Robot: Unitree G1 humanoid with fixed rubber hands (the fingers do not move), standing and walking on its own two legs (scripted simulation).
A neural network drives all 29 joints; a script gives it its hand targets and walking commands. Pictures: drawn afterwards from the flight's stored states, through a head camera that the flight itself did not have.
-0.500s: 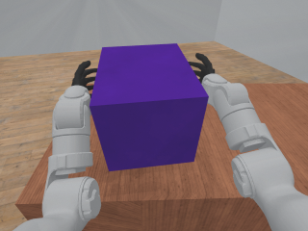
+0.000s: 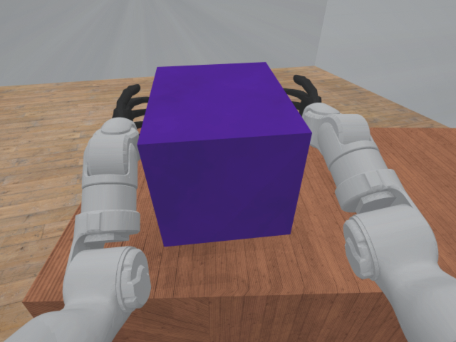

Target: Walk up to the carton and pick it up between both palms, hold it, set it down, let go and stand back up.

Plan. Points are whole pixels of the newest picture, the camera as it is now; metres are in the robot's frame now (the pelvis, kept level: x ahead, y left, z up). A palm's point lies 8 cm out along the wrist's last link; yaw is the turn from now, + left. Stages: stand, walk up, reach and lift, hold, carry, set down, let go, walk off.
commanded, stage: hold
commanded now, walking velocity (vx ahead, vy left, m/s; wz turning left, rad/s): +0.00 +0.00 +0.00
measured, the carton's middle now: (219, 145) +0.39 +0.00 +0.22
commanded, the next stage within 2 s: none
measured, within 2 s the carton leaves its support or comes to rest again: neither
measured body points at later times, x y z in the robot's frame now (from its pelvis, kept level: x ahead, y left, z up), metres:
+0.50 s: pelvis +0.01 +0.00 +0.00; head -0.08 +0.01 +0.44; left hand +0.38 +0.16 +0.27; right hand +0.39 -0.15 +0.28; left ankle +0.02 +0.12 -0.75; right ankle +0.00 -0.12 -0.75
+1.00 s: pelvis +0.00 +0.00 +0.00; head -0.09 +0.01 +0.44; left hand +0.38 +0.16 +0.27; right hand +0.39 -0.15 +0.29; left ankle +0.02 +0.12 -0.75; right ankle +0.00 -0.12 -0.75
